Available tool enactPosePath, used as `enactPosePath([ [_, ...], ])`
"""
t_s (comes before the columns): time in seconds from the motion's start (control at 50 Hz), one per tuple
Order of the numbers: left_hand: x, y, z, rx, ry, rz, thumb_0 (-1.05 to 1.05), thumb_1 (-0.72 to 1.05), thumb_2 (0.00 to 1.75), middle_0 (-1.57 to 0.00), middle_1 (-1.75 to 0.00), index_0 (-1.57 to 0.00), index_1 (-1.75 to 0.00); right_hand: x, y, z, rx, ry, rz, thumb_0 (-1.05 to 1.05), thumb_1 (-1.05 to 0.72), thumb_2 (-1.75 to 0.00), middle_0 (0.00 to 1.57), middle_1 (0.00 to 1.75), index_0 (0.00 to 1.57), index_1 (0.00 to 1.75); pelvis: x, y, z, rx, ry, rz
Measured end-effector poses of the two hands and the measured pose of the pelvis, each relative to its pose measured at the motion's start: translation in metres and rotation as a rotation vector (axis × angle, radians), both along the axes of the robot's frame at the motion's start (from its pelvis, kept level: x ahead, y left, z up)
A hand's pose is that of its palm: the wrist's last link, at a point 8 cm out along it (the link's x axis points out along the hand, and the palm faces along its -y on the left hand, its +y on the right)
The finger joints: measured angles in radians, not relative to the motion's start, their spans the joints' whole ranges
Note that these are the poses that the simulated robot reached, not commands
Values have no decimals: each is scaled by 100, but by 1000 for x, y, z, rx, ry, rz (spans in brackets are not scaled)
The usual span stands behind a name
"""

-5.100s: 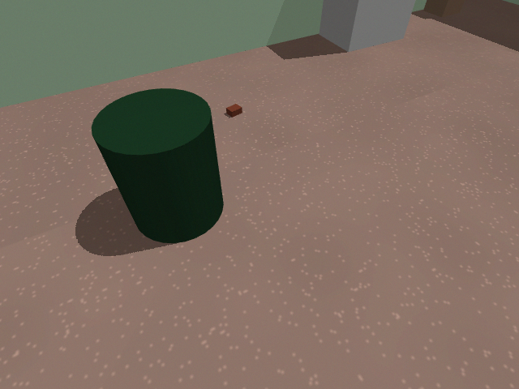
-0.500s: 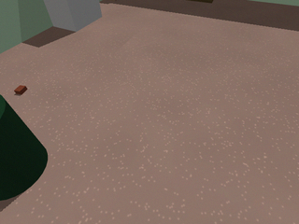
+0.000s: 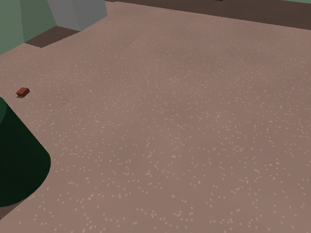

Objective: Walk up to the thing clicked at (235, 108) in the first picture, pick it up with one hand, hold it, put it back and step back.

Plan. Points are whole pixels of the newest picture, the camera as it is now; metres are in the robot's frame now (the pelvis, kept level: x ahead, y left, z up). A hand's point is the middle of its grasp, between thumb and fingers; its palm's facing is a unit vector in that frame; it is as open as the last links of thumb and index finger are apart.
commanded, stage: stand
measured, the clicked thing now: (23, 92) +1.51 +1.36 -0.76
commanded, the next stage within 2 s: walk up in 0.72 s
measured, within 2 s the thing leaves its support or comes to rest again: neither
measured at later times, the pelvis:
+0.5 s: pelvis +0.01 +0.00 +0.00, yaw +0 degrees
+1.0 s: pelvis +0.06 -0.01 -0.02, yaw -3 degrees
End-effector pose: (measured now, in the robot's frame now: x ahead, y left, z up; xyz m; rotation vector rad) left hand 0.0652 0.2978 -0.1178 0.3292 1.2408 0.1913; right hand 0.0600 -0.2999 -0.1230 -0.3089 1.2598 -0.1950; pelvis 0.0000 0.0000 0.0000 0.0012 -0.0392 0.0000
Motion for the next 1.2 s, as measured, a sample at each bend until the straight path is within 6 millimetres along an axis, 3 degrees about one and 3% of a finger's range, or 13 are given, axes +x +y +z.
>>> enactPosePath([
  [0.74,9,2,-1,-7,-12,8,0,90,90,-21,-30,-20,-30,15,3,3,1,-25,9,1,-90,-90,20,30,20,30,8,2,0,-3,2,2],
  [0.9,15,25,-2,9,-35,8,0,90,90,-21,-30,-20,-30,25,-16,3,-30,-81,-1,1,-90,-90,20,30,21,30,32,6,-13,0,15,-21],
  [1.0,39,28,-3,45,11,-13,0,90,90,-21,-30,-20,-30,34,-29,-1,-27,-98,-55,1,-90,-90,20,30,21,30,63,-6,-18,21,8,-60],
  [1.1,97,5,5,58,-70,-57,1,91,90,-20,-30,-20,-30,47,-51,-12,-13,-16,-68,1,-90,-90,20,30,21,30,97,-28,-21,-18,0,-30],
  [1.2,124,-12,22,58,-96,-38,0,90,90,-21,-30,-20,-30,101,-55,-5,3,-8,-42,1,-90,-90,20,30,20,30,136,-34,-8,4,5,-46],
])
